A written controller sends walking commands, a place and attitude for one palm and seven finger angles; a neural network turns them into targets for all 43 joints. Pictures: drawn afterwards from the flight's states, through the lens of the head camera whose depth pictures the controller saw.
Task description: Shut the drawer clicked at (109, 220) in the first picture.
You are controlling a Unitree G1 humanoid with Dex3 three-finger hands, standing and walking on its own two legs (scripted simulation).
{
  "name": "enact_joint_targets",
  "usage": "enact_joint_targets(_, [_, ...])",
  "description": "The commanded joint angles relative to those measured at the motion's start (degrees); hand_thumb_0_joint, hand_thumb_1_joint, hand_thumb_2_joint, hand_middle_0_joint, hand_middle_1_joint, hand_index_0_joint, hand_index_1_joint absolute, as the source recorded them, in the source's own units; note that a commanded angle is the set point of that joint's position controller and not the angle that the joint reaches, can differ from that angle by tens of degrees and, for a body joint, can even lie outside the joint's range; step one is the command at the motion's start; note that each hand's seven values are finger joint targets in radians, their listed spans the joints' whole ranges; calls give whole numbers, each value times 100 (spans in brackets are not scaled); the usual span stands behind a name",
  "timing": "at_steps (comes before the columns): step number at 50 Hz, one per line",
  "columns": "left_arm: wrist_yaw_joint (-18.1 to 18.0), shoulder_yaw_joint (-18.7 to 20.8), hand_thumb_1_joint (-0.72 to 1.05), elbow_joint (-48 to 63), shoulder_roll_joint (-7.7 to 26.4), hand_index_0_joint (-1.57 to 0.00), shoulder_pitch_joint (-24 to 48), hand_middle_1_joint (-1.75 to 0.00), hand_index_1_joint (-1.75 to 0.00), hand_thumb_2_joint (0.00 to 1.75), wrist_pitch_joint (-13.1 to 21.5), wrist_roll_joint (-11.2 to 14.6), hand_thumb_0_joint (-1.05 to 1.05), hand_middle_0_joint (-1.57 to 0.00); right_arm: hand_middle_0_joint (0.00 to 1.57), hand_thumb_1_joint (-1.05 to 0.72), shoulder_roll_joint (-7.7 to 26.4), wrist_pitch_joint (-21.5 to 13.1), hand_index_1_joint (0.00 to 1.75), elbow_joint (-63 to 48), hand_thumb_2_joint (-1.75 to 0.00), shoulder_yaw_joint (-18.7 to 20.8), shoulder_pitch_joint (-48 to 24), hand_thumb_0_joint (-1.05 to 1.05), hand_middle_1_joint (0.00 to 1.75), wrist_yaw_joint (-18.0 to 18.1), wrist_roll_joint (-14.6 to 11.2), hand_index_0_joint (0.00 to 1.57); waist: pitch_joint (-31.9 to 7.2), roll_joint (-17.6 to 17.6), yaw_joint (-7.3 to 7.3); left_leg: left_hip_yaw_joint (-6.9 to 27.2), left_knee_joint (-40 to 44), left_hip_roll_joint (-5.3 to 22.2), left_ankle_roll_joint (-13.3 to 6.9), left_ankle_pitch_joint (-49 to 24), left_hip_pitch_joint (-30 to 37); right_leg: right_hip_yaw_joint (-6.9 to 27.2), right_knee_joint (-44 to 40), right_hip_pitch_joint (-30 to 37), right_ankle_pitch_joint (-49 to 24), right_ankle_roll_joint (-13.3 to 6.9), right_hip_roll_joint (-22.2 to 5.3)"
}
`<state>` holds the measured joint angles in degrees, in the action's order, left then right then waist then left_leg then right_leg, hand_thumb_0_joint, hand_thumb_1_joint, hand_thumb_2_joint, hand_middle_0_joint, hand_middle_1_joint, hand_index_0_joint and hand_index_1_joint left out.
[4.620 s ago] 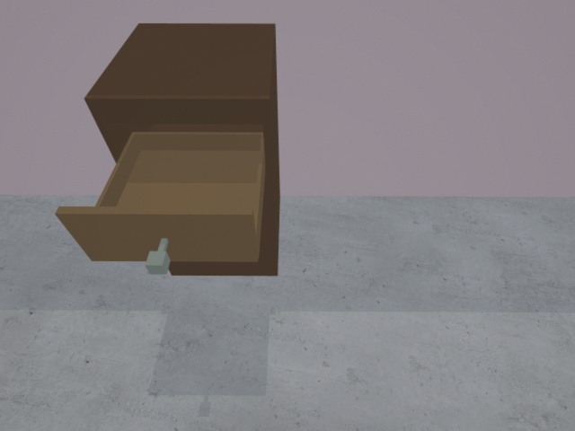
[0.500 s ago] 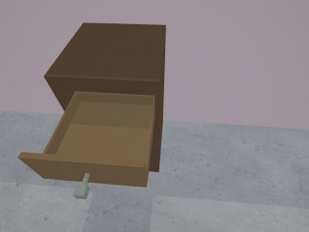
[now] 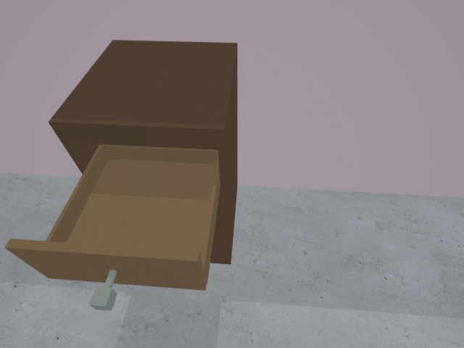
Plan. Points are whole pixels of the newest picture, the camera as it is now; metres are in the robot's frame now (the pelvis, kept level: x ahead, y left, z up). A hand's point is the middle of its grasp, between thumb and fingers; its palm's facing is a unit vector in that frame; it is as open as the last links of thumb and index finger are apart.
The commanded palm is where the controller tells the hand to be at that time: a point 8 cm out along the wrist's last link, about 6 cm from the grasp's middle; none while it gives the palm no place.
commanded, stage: come to a stop and stand still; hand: left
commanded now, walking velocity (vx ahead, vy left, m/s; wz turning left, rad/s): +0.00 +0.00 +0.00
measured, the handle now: (107, 289) +0.25 +0.28 -0.13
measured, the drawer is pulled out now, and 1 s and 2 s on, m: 0.30 0.30 0.30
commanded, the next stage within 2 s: look again from close up in 0.16 s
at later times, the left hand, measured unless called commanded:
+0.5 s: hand out of the picture -0.02 +0.21 -0.19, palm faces +0.00 -0.98 -0.18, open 7.4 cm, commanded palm none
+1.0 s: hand out of the picture +0.11 +0.27 -0.05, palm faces +0.20 -0.97 -0.15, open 7.0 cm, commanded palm +0.06 +0.29 -0.07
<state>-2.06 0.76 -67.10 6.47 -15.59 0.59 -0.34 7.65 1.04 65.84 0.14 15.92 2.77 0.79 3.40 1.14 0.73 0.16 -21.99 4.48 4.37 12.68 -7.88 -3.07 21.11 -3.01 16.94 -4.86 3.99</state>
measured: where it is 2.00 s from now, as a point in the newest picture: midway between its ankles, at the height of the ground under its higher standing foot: outside the picture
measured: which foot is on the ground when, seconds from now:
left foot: down 0.00-1.00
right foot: down 0.00-1.00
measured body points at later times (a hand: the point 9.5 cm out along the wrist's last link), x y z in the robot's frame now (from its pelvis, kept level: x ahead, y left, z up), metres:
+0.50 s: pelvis -0.01 +0.04 -0.01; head -0.02 +0.05 +0.44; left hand -0.01 +0.26 -0.17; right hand +0.01 -0.20 -0.16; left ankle +0.00 +0.13 -0.74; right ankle -0.06 -0.06 -0.74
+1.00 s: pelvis -0.05 +0.09 -0.02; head -0.06 +0.08 +0.43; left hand +0.10 +0.32 -0.03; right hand +0.03 -0.16 -0.13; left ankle +0.00 +0.13 -0.74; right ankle -0.03 -0.02 -0.74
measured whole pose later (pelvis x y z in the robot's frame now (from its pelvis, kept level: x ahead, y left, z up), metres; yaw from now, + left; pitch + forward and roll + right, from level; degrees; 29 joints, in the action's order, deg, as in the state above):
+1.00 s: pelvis -0.05 +0.09 -0.02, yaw +1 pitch +1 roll +0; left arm -7.6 -1.1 -5.3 11.2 -29.7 3.8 8.4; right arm 13.5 -15.7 47.0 -1.5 20.4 2.0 -2.2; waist -2.2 0.7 2.3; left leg -4.1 -31.2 -7.0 -4.3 12.1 -21.0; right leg -2.5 39.0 -21.3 22.7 -0.8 -1.4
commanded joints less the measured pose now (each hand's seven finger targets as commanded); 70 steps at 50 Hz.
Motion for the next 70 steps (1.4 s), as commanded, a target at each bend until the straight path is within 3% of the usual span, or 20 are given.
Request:
enact_joint_targets(1, [-35, 111, 90, 132, 651, -20, -484, -30, -30, 90, 98, 30, 0, -20, 20, -90, 414, -73, 30, -121, -90, 42, 485, 0, 30, 46, -11, 20, 56, -356, -17, 10, -69, 117, -372, -1138, 129, 659, -393, -287, -2986, 293, -1010])
enact_joint_targets(12, [-19, 106, 90, 184, 636, -20, -420, -30, -30, 90, 80, 29, 0, -20, 20, -90, 445, -91, 30, -117, -90, 41, 561, 0, 30, 47, -3, 20, 183, -165, -9, 75, 35, 164, -392, -1285, 156, 622, -421, -379, -2404, 235, -930])
enact_joint_targets(13, [-289, 133, 90, 156, 892, -20, -1174, -30, -30, 90, 332, -93, 0, -20, 20, -90, 561, -254, 30, -606, -90, 89, -422, 0, 30, -34, -66, 20, 200, -675, -478, -580, -1974, -112, -276, -131, -993, 1449, -261, -215, -6861, 1185, -1579])
enact_joint_targets(15, [-287, 101, 90, 400, 1043, -20, -1196, -30, -30, 90, 294, -88, 0, -20, 20, -90, 295, -135, 30, -949, -90, 74, -50, 0, 30, -3, -61, 20, -278, -1007, -115, -329, -2217, -472, -551, 1275, -1620, 1107, 559, 748, -9183, 1072, -1862])
enact_joint_targets(17, [-262, 60, 90, 649, 999, -20, -890, -30, -30, 90, 232, -61, 0, -20, 20, -90, 324, -215, 30, -869, -90, 96, 303, 0, 30, -40, -68, 20, -1003, -921, 90, -437, -1335, -536, -604, 783, -1094, 596, 1095, 938, -8026, 252, -1439])
enact_joint_targets(19, [-197, 27, 90, 863, 907, -20, -434, -30, -30, 90, 152, 6, 0, -20, 20, -90, 439, -235, 30, -675, -90, 143, 774, 0, 30, -62, -48, 20, -1110, -632, 293, -261, -598, -328, -604, -710, -103, 565, 1344, 154, -4899, 123, -1179])
enact_joint_targets(21, [-138, -19, 90, 842, 550, -20, -547, -30, -30, 90, 8, 2, 0, -20, 20, -90, 733, -194, 30, -801, -90, 145, 366, 0, 30, -42, -3, 20, -279, 288, -19, 715, -159, 496, -909, -826, -494, 479, 622, -870, -611, 301, -762])
enact_joint_targets(23, [-127, -25, 90, 849, 491, -20, -860, -30, -30, 90, 2, -104, 0, -20, 20, -90, 765, -126, 30, -1015, -90, 107, 126, 0, 30, -111, 31, 20, 801, -44, -140, 688, 54, 314, -887, 887, -1384, 696, -119, -1269, 562, 192, -731])
enact_joint_targets(25, [-94, -70, 90, 784, 628, -20, -807, -30, -30, 90, 26, -105, 0, -20, 20, -90, 593, -190, 30, -887, -90, 26, 278, 0, 30, -120, 32, 20, 710, 688, -77, 722, 6, 119, -861, -419, -996, 744, 172, -1305, -304, 152, -789])
enact_joint_targets(27, [-93, -84, 90, 742, 604, -20, -911, -30, -30, 90, 38, -68, 0, -20, 20, -90, 698, -217, 30, -874, -90, 28, 281, 0, 30, -88, 18, 20, 72, 136, -124, 726, -167, 246, -928, -797, -602, 680, 189, -947, -435, 149, -726])
enact_joint_targets(40, [-30, -112, 90, 732, 618, -20, -1146, -30, -30, 90, -53, -137, 0, -20, 20, -90, 912, -199, 30, -754, -90, 98, 269, 0, 30, -155, -20, 20, 221, 139, -216, 1199, 1164, 355, -897, 1752, -932, 338, 416, -1091, 233, 284, -677])
enact_joint_targets(41, [-221, -161, 90, 682, 771, -20, -1134, -30, -30, 90, 128, -194, 0, -20, 20, -90, 1017, -202, 30, -1216, -90, 34, -211, 0, 30, -152, -35, 20, 646, -174, -234, 482, -218, 104, -727, -321, -1260, 484, 98, -1185, -696, 353, -910])
enact_joint_targets(42, [-262, 550, 90, 9778, 1930, -22, 2551, -32, -32, 90, 1253, 1045, 0, -22, 20, -90, 1786, -1137, 30, -3191, -90, 272, 334, 0, 30, 77, -328, 20, -2669, 948, 744, 670, -29, -200, -331, -850, 1354, -90, 759, -1377, -893, 375, -424])
enact_joint_targets(43, [-496, 339, 90, 8742, 1587, -24, 629, -34, -34, 90, 959, 625, 0, -24, 20, -90, 1288, -1778, 30, -2641, -90, -159, -231, 0, 30, 163, -336, 20, -2563, 1619, 123, 1029, 384, 208, -94, -580, 1506, 86, 1572, -1952, 310, 278, -360])
enact_joint_targets(45, [-740, -722, 90, 6530, -96, -28, -1417, -39, -39, 90, 155, 679, 0, -28, 20, -90, 1171, -2050, 30, -2136, -90, -57, -129, 0, 30, 9, -381, 20, -1022, 643, 224, 1432, 777, 191, 121, 953, 256, 44, 2290, -3000, 576, 325, -390])
enact_joint_targets(50, [-33, -804, 90, 6605, -290, -38, -1087, -50, -50, 90, 1293, 986, 0, -38, 20, -90, 1520, -2177, 30, -3111, -90, 196, -302, 0, 30, -91, -229, 20, -371, -1303, 397, 775, -1314, -359, -453, 1452, -1828, -204, 1509, -3482, 1172, 372, -365])
enact_joint_targets(53, [877, -52, 90, 6145, 160, -44, -2376, -56, -56, 90, 2361, 1269, 0, -44, 20, -90, 1458, -2002, 30, -3773, -90, 353, -849, 0, 30, -221, -146, 20, -894, -1975, -166, 360, -2303, -501, -412, 1564, -3196, -20, 2072, -3835, 2048, 312, -378])
enact_joint_targets(59, [1322, 776, 90, 6787, 1009, -56, -2837, -69, -69, 90, 2537, 1126, 0, -56, 20, -90, 1419, -1286, 30, -5047, -90, 413, -1586, 0, 30, -346, -351, 20, -781, 51, -562, 260, -2264, -692, -406, 2711, -3824, 163, 2838, -3904, 2399, 122, -324])
enact_joint_targets(65, [751, 576, 90, 10073, 1179, -68, -1484, -82, -82, 90, 3565, 1294, 0, -68, 20, -90, 1144, -1195, 30, -5025, -90, 372, -823, 0, 30, -220, -158, 20, -2149, 1153, -177, 782, -2923, -326, -483, 1976, -3378, 256, 3688, -4816, 1504, 102, -143])
enact_joint_targets(70, [1405, -641, 90, 9308, 409, -78, -1159, -93, -93, 90, 3909, 1325, 0, -78, 20, -90, 1356, -1721, 30, -4640, -90, 264, -683, 0, 30, -258, -227, 20, -1451, 406, 589, 1285, -3538, -209, -645, 2174, -3693, 226, 3678, -5802, 1544, 238, -124])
